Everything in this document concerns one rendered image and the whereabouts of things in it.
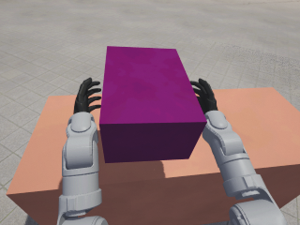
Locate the carton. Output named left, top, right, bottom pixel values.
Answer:
left=99, top=46, right=207, bottom=163

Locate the right robot hand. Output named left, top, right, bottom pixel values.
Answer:
left=190, top=78, right=218, bottom=114

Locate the right robot upper arm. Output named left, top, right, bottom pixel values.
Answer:
left=229, top=198, right=287, bottom=225

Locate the right robot forearm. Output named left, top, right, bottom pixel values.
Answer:
left=202, top=110, right=288, bottom=225

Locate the left robot forearm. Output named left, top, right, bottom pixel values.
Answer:
left=56, top=112, right=102, bottom=225

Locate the left robot upper arm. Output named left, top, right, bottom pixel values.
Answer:
left=62, top=216, right=108, bottom=225

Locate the pedestal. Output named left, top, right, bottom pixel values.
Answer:
left=6, top=87, right=300, bottom=225

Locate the left robot hand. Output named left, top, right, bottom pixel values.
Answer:
left=73, top=77, right=101, bottom=114

